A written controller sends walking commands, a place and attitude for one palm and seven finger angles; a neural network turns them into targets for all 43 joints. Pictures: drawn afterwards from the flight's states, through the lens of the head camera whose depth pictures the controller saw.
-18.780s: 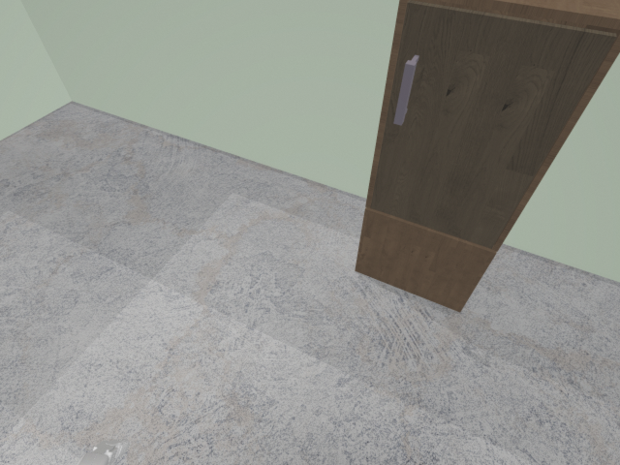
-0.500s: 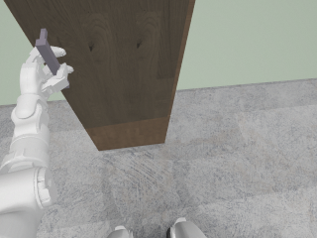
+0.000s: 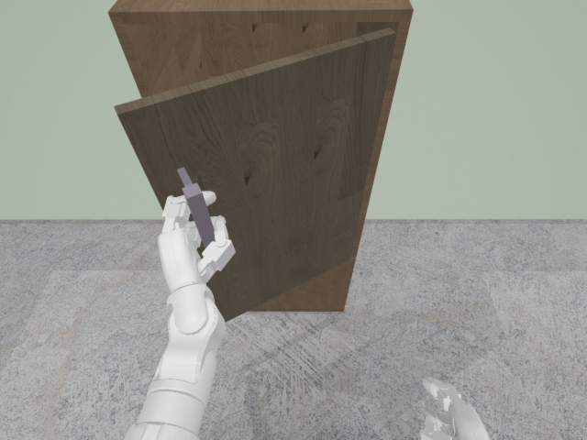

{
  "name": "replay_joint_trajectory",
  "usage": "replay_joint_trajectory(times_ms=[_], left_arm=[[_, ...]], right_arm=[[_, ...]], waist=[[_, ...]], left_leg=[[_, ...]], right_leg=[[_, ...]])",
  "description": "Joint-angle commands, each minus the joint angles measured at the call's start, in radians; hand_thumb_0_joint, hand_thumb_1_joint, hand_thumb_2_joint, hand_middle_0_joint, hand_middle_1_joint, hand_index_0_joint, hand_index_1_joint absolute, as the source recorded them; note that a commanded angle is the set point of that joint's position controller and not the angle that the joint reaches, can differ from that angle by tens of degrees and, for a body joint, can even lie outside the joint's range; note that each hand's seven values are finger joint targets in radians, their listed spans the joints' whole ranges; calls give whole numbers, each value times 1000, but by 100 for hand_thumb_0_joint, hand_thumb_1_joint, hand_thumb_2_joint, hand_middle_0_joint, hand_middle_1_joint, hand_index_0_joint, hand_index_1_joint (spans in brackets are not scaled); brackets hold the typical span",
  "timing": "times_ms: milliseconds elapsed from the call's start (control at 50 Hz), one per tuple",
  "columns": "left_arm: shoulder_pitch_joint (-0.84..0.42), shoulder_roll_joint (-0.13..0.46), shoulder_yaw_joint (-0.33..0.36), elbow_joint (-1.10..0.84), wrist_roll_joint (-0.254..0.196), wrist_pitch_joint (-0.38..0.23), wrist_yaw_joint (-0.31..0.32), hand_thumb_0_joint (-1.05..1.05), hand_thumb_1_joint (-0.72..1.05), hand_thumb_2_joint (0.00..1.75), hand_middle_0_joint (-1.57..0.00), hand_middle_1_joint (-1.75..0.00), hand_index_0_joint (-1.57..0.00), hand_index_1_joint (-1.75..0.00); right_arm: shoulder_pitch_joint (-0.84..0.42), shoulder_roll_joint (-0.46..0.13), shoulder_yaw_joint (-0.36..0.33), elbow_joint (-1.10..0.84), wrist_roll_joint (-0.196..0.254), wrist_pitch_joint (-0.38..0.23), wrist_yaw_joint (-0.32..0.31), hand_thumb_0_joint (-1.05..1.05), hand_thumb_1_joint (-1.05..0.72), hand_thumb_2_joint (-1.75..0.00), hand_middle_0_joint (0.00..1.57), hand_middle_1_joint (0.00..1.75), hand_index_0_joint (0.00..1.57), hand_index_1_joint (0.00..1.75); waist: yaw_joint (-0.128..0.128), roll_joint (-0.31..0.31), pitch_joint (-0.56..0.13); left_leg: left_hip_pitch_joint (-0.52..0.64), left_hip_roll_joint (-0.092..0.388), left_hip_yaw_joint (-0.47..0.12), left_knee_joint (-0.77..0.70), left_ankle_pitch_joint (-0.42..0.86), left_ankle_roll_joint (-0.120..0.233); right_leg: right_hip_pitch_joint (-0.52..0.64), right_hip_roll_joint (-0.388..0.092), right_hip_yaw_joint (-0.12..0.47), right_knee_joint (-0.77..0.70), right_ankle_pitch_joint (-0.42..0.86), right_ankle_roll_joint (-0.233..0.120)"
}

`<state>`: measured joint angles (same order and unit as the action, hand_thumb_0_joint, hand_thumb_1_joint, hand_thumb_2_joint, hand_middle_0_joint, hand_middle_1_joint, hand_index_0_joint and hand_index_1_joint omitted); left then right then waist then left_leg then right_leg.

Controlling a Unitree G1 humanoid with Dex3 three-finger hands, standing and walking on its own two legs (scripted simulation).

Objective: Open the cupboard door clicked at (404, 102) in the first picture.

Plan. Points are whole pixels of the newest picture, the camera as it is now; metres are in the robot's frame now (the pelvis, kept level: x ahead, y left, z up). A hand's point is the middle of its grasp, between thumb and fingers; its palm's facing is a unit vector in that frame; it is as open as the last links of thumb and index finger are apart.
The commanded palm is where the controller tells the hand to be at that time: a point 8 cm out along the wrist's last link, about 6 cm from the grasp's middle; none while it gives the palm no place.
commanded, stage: pull the door open along its arc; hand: left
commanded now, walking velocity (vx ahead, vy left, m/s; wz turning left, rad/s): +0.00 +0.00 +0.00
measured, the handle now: (199, 216) +0.40 +0.16 +0.08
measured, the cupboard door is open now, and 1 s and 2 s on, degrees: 30 46 49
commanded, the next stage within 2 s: open thumb and fingers to let go in 0.34 s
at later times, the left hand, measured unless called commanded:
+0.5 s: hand (283, 291) +0.29 +0.03 +0.08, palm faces +0.35 -0.94 -0.04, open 5.9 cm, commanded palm +0.25 +0.08 +0.07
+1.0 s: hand (270, 286) +0.30 +0.04 +0.08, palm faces +0.38 -0.92 -0.02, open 12.9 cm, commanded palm +0.25 +0.09 +0.07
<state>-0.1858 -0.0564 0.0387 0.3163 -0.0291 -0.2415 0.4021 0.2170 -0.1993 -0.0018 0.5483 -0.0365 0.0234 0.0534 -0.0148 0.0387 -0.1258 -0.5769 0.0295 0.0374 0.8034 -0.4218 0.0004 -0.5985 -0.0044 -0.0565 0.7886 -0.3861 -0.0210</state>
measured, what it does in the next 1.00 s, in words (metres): stands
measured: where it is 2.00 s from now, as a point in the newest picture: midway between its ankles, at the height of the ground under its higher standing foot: outside the picture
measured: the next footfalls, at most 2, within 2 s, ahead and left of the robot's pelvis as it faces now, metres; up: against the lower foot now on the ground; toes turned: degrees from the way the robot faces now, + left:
none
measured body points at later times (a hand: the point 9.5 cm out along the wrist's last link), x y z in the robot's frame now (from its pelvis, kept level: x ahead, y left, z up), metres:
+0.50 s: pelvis +0.00 -0.04 +0.00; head +0.01 -0.07 +0.45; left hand +0.26 +0.08 +0.08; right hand +0.17 -0.26 -0.10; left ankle -0.02 +0.12 -0.70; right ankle +0.00 -0.11 -0.71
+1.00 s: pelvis -0.02 -0.03 +0.00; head +0.00 -0.05 +0.45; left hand +0.27 +0.09 +0.08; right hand +0.16 -0.24 -0.11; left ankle -0.02 +0.12 -0.71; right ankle +0.00 -0.11 -0.71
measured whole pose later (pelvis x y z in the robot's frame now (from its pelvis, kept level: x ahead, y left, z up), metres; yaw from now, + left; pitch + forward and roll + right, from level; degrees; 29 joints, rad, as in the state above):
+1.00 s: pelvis -0.02 -0.03 +0.00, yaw +2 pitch +7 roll +1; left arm -0.01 -0.11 -0.21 0.17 0.06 -0.15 0.58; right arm 0.18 -0.19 0.00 0.61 -0.06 0.03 -0.01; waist -0.01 0.05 -0.09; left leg -0.51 0.03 -0.02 0.79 -0.39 -0.04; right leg -0.53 0.00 -0.11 0.80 -0.39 -0.06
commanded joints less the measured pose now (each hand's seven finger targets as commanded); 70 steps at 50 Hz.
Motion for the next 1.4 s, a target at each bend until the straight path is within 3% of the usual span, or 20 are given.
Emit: replay_joint_trajectory(times_ms=[0, 100, 120, 240, 320, 400, 420, 440, 500, 560, 680, 760, 820, 860, 1000, 1160, 1220, 1340, 1360, 1380], left_arm=[[-187, 21, -51, -241, 101, -12, 158, 0, 90, 90, -40, -135, -40, -135], [-156, -54, -159, -281, 134, 25, 170, 0, 90, 90, -40, -135, -40, -135], [-143, -67, -171, -299, 130, 28, 169, 0, 90, 90, -40, -135, -40, -135], [80, -158, -280, -417, 120, 47, 162, 0, 90, 90, -40, -135, -40, -135], [243, -175, -318, -511, 124, 66, 166, 0, 90, 90, -40, -135, -40, -135], [106, -126, -268, -500, 123, 78, 202, 0, 90, 90, -40, -135, -40, -135], [10, -96, -233, -475, 116, 74, 215, 0, 90, 90, -40, -135, -40, -135], [36, -92, -206, -442, 106, 74, 220, 0, 83, 87, -40, -134, -40, -134], [30, -75, -184, -432, 105, 66, 221, 0, 62, 78, -38, -132, -38, -132], [19, -108, -216, -418, 116, 62, 212, 0, 41, 69, -36, -130, -36, -130], [5, -119, -236, -425, 117, 47, 189, 0, -1, 51, -33, -125, -33, -125], [5, -115, -232, -419, 113, 42, 184, 0, -29, 39, -32, -122, -32, -122], [-29, -103, -221, -394, 104, 40, 183, 0, -50, 30, -30, -120, -30, -120], [-36, -94, -206, -383, 101, 36, 186, 0, -50, 30, -30, -120, -30, -120], [-98, -119, -226, -337, 122, 43, 212, 0, -50, 30, -24, -85, -24, -85], [-117, -179, -272, -320, 135, 60, 235, 0, -50, 30, -18, -45, -18, -45], [-166, -170, -267, -320, 137, 65, 248, 0, -50, 30, -15, -30, -15, -30], [-165, -181, -262, -316, 129, 82, 256, 0, -50, 30, -15, -30, -15, -30], [-124, -102, -481, -304, 227, 41, 37, 0, -50, 30, -15, -30, -15, -30], [-164, -25, -398, -375, 185, -11, -80, 0, -50, 30, -15, -30, -15, -30]], right_arm=[[-15, -106, -42, -103, -20, -19, -19, 0, -90, -90, 20, 30, 20, 30], [-49, -96, -41, -105, -26, -8, -42, 0, -90, -90, 20, 30, 20, 30], [-62, -92, -41, -108, -25, -8, -45, 0, -90, -90, 20, 30, 20, 30], [-89, -73, -36, -132, -20, -20, -40, 0, -90, -90, 20, 30, 20, 30], [-114, -59, -26, -151, -14, -32, -34, 0, -90, -90, 20, 30, 20, 30], [-142, -57, -17, -127, -22, -39, -50, 0, -90, -90, 20, 30, 20, 30], [-154, -59, -14, -109, -25, -41, -58, 0, -90, -90, 20, 30, 20, 30], [-159, -52, -14, -103, -28, -42, -63, 0, -90, -90, 20, 30, 20, 30], [-166, -47, -15, -94, -28, -42, -69, 0, -90, -90, 20, 30, 20, 30], [-153, -48, -18, -90, -29, -40, -66, 0, -90, -90, 20, 30, 20, 30], [-132, -54, -25, -97, -27, -40, -63, 0, -90, -90, 20, 30, 20, 30], [-133, -54, -24, -100, -26, -40, -65, 0, -90, -90, 20, 30, 20, 30], [-144, -58, -21, -98, -25, -42, -69, 0, -90, -90, 20, 30, 20, 30], [-147, -56, -19, -95, -23, -40, -72, 0, -90, -90, 20, 30, 20, 30], [-148, -61, -22, -87, -25, -45, -68, 0, -90, -90, 20, 30, 20, 30], [-141, -63, -26, -96, -26, -47, -57, 0, -90, -90, 20, 30, 20, 30], [-153, -66, -27, -91, -25, -45, -58, 0, -90, -90, 20, 30, 20, 30], [-160, -63, -24, -89, -24, -44, -53, 0, -90, -90, 20, 30, 20, 30], [-71, -98, -22, -56, -18, -36, -49, 0, -90, -90, 20, 30, 20, 30], [-60, -96, -29, -98, -8, -45, -57, 0, -90, -90, 20, 30, 20, 30]], waist=[[-5, -94, -239], [-18, -132, -232], [-15, -109, -223], [3, -132, -215], [16, -120, -183], [3, -148, -111], [-10, -160, -94], [9, -174, -99], [21, -174, -144], [9, -129, -169], [3, -145, -210], [3, -153, -200], [0, -167, -164], [6, -172, -160], [3, -131, -160], [6, -106, -186], [4, -94, -187], [12, -114, -185], [-75, -189, -120], [-44, -149, -196]], left_leg=[[105, -18, -23, -86, 315, -3], [122, -23, -21, -84, 275, 5], [132, -23, -18, -87, 277, 4], [149, -30, -20, -88, 300, 3], [146, -37, -23, -88, 288, 2], [128, -49, -34, -67, 211, 3], [110, -52, -39, -58, 182, 3], [99, -56, -40, -55, 169, 0], [98, -60, -44, -58, 174, -1], [113, -56, -38, -61, 198, 0], [113, -51, -38, -61, 225, 1], [109, -50, -38, -58, 220, 2], [96, -51, -41, -59, 185, 4], [89, -53, -41, -60, 169, 3], [102, -49, -37, -66, 162, 5], [117, -39, -38, -70, 200, 4], [121, -36, -41, -71, 190, 3], [116, -37, -42, -70, 187, 1], [146, -40, -44, -69, 212, 22], [145, -43, -40, -62, 240, 28]], right_leg=[[207, 11, -5, -80, 326, -1], [231, 2, 15, -115, 319, 1], [235, -1, 15, -118, 325, 0], [299, -13, 20, -130, 415, 6], [319, -23, 30, -146, 436, 10], [262, -40, 72, -205, 305, 20], [236, -50, 92, -215, 259, 27], [248, -58, 112, -230, 235, 31], [277, -65, 132, -231, 239, 31], [269, -60, 108, -194, 301, 30], [286, -52, 83, -154, 391, 33], [276, -52, 82, -155, 376, 33], [246, -53, 90, -175, 286, 33], [243, -53, 96, -185, 235, 29], [195, -33, 59, -170, 146, 9], [179, -8, 12, -121, 171, -8], [165, -4, 8, -118, 144, -11], [162, -1, 4, -117, 129, -12], [127, -4, 28, -102, 242, -9], [167, -9, 29, -84, 304, -11]])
